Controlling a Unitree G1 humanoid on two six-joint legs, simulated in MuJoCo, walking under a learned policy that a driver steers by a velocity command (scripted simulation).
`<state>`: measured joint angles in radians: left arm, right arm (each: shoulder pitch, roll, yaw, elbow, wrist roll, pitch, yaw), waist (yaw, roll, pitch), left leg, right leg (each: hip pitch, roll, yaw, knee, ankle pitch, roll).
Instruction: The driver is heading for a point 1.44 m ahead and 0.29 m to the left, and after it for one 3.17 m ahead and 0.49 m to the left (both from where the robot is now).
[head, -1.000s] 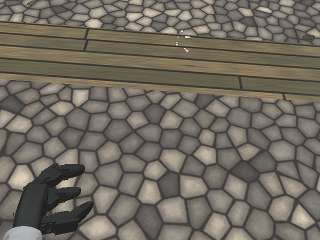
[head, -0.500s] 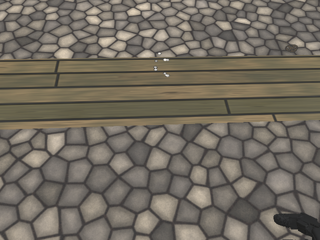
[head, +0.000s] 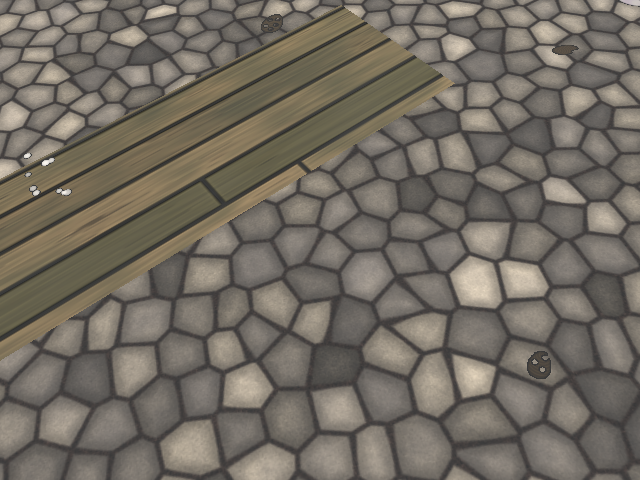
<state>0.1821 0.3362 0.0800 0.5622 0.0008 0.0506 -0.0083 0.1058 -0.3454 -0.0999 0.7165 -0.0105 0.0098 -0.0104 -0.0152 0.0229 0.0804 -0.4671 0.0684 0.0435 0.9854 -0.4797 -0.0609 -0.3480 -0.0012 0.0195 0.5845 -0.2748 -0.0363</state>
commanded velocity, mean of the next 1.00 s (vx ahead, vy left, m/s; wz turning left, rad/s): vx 0.21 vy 0.00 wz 0.11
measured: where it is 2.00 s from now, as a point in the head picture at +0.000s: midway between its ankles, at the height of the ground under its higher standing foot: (136, 247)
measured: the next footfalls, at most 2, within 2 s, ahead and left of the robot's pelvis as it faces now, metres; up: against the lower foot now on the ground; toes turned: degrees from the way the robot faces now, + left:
left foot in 0.34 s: +0.13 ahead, +0.11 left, +0.00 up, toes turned -20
left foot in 1.14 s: +0.40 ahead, +0.25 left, +0.00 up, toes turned +26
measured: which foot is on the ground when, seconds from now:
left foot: up 0.00-0.32, down 0.34-0.66, up 0.68-1.00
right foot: down 0.00-1.00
